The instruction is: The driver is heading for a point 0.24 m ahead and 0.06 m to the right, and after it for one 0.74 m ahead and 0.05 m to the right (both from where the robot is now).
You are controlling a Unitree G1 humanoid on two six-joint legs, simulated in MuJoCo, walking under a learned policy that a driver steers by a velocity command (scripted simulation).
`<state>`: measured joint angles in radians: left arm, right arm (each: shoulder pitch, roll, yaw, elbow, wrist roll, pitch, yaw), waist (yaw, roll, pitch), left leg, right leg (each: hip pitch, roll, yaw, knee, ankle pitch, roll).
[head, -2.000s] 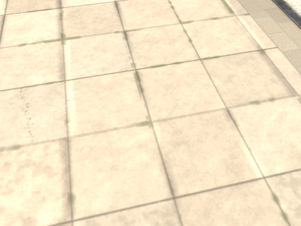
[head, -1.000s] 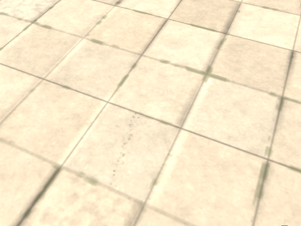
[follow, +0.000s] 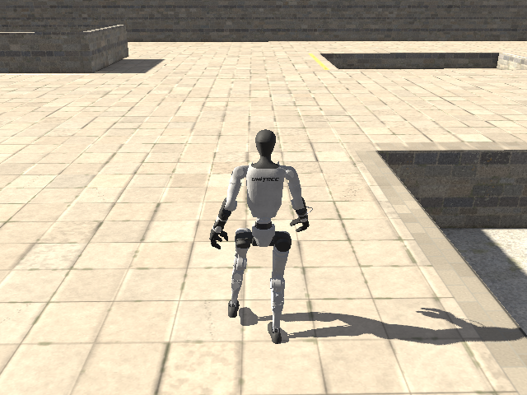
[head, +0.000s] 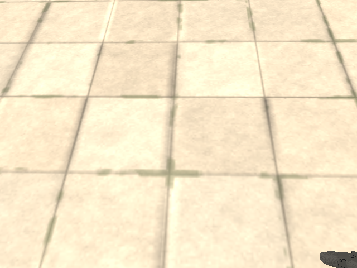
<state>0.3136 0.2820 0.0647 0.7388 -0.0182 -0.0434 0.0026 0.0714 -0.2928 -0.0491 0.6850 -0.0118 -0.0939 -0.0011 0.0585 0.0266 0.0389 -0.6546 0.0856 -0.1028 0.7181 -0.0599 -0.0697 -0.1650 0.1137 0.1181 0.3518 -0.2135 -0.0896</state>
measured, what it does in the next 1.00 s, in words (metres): walks ahead, turning right: left foot, then right foot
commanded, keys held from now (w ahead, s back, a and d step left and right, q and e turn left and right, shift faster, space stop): w+e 0.52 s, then w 0.14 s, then w+q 0.30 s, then no key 0.04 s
